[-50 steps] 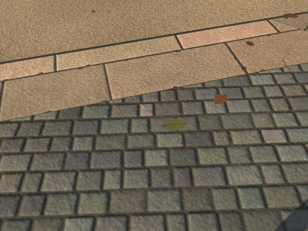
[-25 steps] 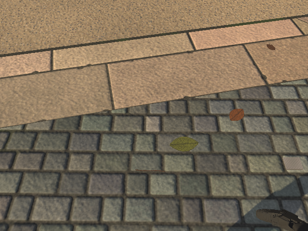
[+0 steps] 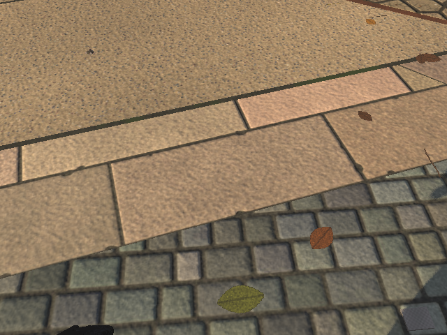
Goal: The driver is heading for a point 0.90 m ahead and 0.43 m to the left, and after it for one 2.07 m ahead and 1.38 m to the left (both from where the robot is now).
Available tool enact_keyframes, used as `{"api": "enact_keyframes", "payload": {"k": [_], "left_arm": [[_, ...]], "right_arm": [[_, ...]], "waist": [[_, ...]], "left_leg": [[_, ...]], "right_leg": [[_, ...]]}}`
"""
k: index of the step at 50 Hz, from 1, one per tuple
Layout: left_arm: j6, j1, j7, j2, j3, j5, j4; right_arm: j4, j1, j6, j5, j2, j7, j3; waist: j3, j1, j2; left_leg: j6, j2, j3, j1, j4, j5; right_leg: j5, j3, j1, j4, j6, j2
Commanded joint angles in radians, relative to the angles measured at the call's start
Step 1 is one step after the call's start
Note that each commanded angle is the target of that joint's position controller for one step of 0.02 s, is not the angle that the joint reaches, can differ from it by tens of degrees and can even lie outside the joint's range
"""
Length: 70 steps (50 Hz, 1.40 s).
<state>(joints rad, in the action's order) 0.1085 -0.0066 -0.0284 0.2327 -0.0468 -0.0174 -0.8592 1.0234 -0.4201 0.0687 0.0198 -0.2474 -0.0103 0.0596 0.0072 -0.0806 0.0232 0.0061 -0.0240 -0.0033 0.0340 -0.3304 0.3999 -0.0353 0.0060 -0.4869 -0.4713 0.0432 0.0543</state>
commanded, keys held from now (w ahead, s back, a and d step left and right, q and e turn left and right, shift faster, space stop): w+q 1.00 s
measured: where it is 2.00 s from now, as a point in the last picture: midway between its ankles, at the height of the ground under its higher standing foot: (58, 215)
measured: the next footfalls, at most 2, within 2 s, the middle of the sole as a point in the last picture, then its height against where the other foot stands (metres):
left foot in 0.56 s outside the picture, level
right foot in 1.04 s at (179, 246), level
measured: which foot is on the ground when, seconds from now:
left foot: down 0.00-0.00, up 0.02-0.54, down 0.56-1.00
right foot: down 0.00-0.56, up 0.58-1.00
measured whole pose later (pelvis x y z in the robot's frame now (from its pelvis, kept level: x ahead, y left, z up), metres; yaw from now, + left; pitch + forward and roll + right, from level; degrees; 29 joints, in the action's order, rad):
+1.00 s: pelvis +0.53 +0.12 +0.01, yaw +33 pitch +3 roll +0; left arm 0.12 -0.02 -0.02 0.27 -0.05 0.00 -0.74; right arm 0.79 -0.37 0.05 0.02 -0.27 -0.02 0.09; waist 0.02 -0.09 0.04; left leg -0.07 -0.11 0.18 -0.08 -0.42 0.37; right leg 0.01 0.07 -0.55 -0.48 -0.02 0.01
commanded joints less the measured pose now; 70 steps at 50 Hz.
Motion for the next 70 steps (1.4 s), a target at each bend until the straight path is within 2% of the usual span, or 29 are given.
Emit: {"api": "enact_keyframes", "payload": {"k": [1,2,3,4,6,8,15,22,25,27,28,29,30,31,32,33,36,43,48,51,52,53,54,55,56,58,60,63,70], "left_arm": [[0.018,0.424,0.020,0.289,-0.091,0.017,-0.044],[0.009,0.453,0.012,0.323,-0.096,0.023,-0.068],[0.010,0.408,0.012,0.204,-0.066,0.020,-0.047],[0.012,0.324,0.015,0.150,-0.049,0.016,-0.029],[0.015,0.207,0.012,0.099,-0.033,0.022,-0.020],[0.017,0.187,0.014,0.088,-0.032,0.033,-0.032],[0.012,0.230,0.045,0.145,-0.053,0.035,-0.060],[-0.023,0.326,0.055,0.188,-0.068,0.008,-0.079],[-0.043,0.298,0.060,0.233,-0.079,-0.004,-0.064],[-0.057,0.262,0.063,0.245,-0.079,-0.010,-0.049],[-0.048,0.274,0.062,0.205,-0.064,0.015,-0.025],[-0.011,0.347,0.047,0.057,-0.019,0.026,0.040],[0.037,0.227,0.030,0.146,-0.033,-0.016,0.062],[0.055,0.156,0.023,0.167,-0.038,-0.044,0.084],[0.059,0.160,0.029,0.157,-0.037,-0.027,0.073],[0.050,0.168,0.038,0.167,-0.047,0.004,0.059],[0.011,0.197,0.037,0.157,-0.055,0.022,0.068],[0.004,-0.048,0.028,0.096,-0.029,0.023,0.155],[0.024,-0.115,0.006,0.137,-0.035,0.010,0.201],[0.042,0.002,0.004,0.172,-0.052,0.009,0.178],[0.047,0.120,0.009,0.207,-0.068,0.023,0.156],[0.045,0.294,0.019,0.269,-0.083,0.035,0.141],[0.030,0.361,0.012,0.316,-0.096,0.039,0.102],[0.023,0.327,0.009,0.209,-0.072,0.014,0.126],[0.013,0.282,0.015,0.153,-0.056,0.011,0.139],[0.000,0.203,0.017,0.126,-0.043,0.026,0.137],[0.007,0.190,0.019,0.121,-0.041,0.030,0.124],[0.017,0.203,0.020,0.155,-0.054,0.020,0.101],[-0.006,0.248,0.031,0.212,-0.068,0.013,0.072]], "right_arm": [[-0.096,0.048,0.004,-0.027,-0.081,-0.002,0.000],[-0.098,-0.083,0.025,0.004,0.026,0.003,-0.024],[-0.084,-0.022,0.036,0.029,-0.103,0.000,0.006],[-0.110,0.063,0.039,0.037,-0.142,-0.002,0.019],[-0.115,0.117,0.024,0.016,-0.114,-0.013,0.029],[-0.120,0.083,0.001,0.019,-0.065,-0.004,0.030],[-0.202,0.231,-0.025,0.006,-0.044,0.015,0.031],[-0.310,0.446,-0.023,0.005,-0.034,0.062,0.014],[-0.329,0.389,-0.029,0.008,-0.084,0.072,0.038],[-0.271,0.127,-0.031,0.014,-0.175,0.061,0.090],[-0.238,-0.009,-0.042,0.011,-0.270,0.036,0.124],[-0.264,0.051,-0.031,0.010,-0.358,0.035,0.130],[-0.277,0.010,-0.020,-0.006,-0.264,0.040,0.098],[-0.270,0.041,-0.007,-0.013,-0.205,0.041,0.082],[-0.282,0.113,0.003,-0.005,-0.169,0.043,0.071],[-0.297,0.182,0.006,-0.004,-0.131,0.041,0.058],[-0.316,0.214,0.012,-0.010,-0.143,0.027,0.055],[-0.295,0.103,0.003,0.002,-0.180,-0.004,0.064],[-0.275,0.039,-0.012,0.008,-0.170,-0.010,0.062],[-0.290,0.068,-0.023,0.004,-0.168,-0.016,0.060],[-0.306,0.089,-0.021,0.000,-0.134,-0.013,0.047],[-0.335,0.092,-0.017,-0.020,-0.085,-0.010,0.027],[-0.357,-0.065,-0.009,0.018,-0.043,-0.008,0.014],[-0.326,-0.048,-0.011,0.029,-0.156,-0.012,0.031],[-0.341,0.063,-0.017,0.020,-0.203,-0.010,0.045],[-0.365,0.148,-0.023,-0.003,-0.173,-0.008,0.048],[-0.373,0.125,-0.032,0.012,-0.131,0.002,0.044],[-0.407,0.169,-0.044,0.008,-0.099,0.005,0.035],[-0.457,0.343,-0.030,0.005,-0.072,0.042,0.016]], "waist": [[-0.299,0.237,0.057],[-0.411,0.164,0.346],[-0.323,0.188,0.200],[-0.193,0.179,0.138],[-0.066,0.124,0.040],[-0.038,0.082,0.083],[0.040,0.087,0.028],[0.102,0.148,0.015],[0.027,0.080,0.068],[-0.111,-0.068,0.059],[-0.195,-0.107,-0.074],[-0.294,0.030,-0.306],[-0.350,-0.043,-0.168],[-0.220,-0.039,-0.130],[-0.138,0.015,-0.028],[-0.095,0.055,-0.009],[-0.062,0.110,-0.033],[0.000,0.024,-0.094],[0.000,0.004,-0.120],[-0.036,0.075,-0.164],[-0.123,0.134,-0.150],[-0.275,0.200,-0.035],[-0.384,0.120,0.337],[-0.292,0.142,0.206],[-0.161,0.167,0.106],[-0.027,0.129,0.017],[-0.011,0.095,0.079],[0.005,0.091,0.057],[0.038,0.151,0.032]], "left_leg": [[-0.089,0.098,0.036,-0.344,-0.569,-0.325],[-0.047,-0.038,0.052,-0.687,-0.853,0.188],[-0.055,0.024,0.151,-0.775,-0.970,0.169],[-0.068,0.069,0.131,-0.817,-0.979,0.068],[-0.065,0.140,0.117,-0.733,-0.896,-0.080],[-0.061,0.172,0.114,-0.661,-0.856,-0.133],[-0.037,0.168,0.088,-0.756,-0.586,-0.380],[-0.077,0.128,-0.039,-0.766,-0.341,-0.372],[-0.130,0.037,-0.120,-0.596,-0.328,-0.229],[-0.194,-0.048,-0.136,-0.230,-0.239,-0.260],[-0.251,0.089,0.104,0.066,-0.210,-0.247],[-0.461,0.336,0.728,0.356,-0.054,-0.083],[-0.439,0.360,0.825,0.380,0.063,-0.039],[-0.387,0.333,0.666,0.290,0.057,-0.116],[-0.347,0.287,0.535,0.126,0.051,-0.224],[-0.318,0.247,0.437,-0.010,0.062,-0.316],[-0.320,0.207,0.352,-0.200,0.104,-0.461],[-0.232,0.108,0.244,-0.284,0.101,-0.378],[-0.213,0.157,0.366,-0.160,-0.011,-0.330],[-0.185,0.148,0.416,-0.134,-0.126,-0.431],[-0.153,0.095,0.377,-0.189,-0.269,-0.477],[-0.109,0.024,0.281,-0.342,-0.558,-0.304],[-0.051,-0.086,0.189,-0.701,-0.851,0.207],[-0.041,0.002,0.214,-0.817,-0.975,0.175],[-0.034,0.034,0.183,-0.845,-0.997,0.078],[-0.028,0.095,0.149,-0.785,-0.927,-0.038],[-0.028,0.138,0.132,-0.717,-0.876,-0.072],[-0.013,0.156,0.113,-0.759,-0.787,-0.125],[-0.020,0.134,0.020,-0.714,-0.433,-0.413]], "right_leg": [[-0.036,0.236,0.667,-0.029,0.105,0.220],[-0.232,0.672,0.918,0.120,0.239,0.399],[-0.327,0.644,0.838,0.165,0.200,0.357],[-0.283,0.472,0.707,0.175,0.150,0.330],[-0.137,0.265,0.468,0.245,0.111,0.251],[-0.042,0.146,0.384,0.288,0.113,0.226],[0.101,-0.086,0.383,0.352,0.117,0.207],[0.221,-0.206,0.562,0.292,0.092,0.247],[0.669,-0.247,0.609,0.110,0.063,0.252],[0.734,-0.277,0.507,-0.250,0.018,0.205],[0.332,-0.276,0.239,-0.573,-0.031,0.155],[-0.527,-0.128,-0.193,-0.928,-0.086,-0.079],[-0.532,0.084,-0.310,-0.990,-0.056,-0.061],[-0.449,0.079,-0.373,-0.952,-0.024,-0.014],[-0.367,0.082,-0.319,-0.849,-0.015,0.035],[-0.324,0.078,-0.240,-0.761,-0.021,0.066],[-0.277,0.072,-0.119,-0.624,-0.061,0.083],[0.123,0.034,-0.067,-0.138,-0.094,-0.015],[0.073,0.064,-0.043,-0.008,-0.066,-0.048],[-0.020,0.040,0.119,0.050,-0.021,-0.068],[-0.001,0.070,0.320,0.041,0.021,-0.017],[-0.033,0.246,0.601,0.012,0.085,0.163],[-0.259,0.722,0.891,0.114,0.240,0.370],[-0.465,0.748,0.839,0.155,0.210,0.367],[-0.442,0.579,0.708,0.171,0.163,0.323],[-0.225,0.367,0.474,0.221,0.133,0.241],[-0.136,0.250,0.381,0.270,0.134,0.209],[-0.014,0.138,0.371,0.314,0.157,0.218],[0.108,-0.099,0.434,0.319,0.113,0.191]]}}
Keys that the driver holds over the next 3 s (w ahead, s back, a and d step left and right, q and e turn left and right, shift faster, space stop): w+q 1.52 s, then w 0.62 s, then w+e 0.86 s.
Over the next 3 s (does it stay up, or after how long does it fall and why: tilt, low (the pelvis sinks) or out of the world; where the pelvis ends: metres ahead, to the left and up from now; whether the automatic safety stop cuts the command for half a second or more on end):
stays up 1.21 0.96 0.01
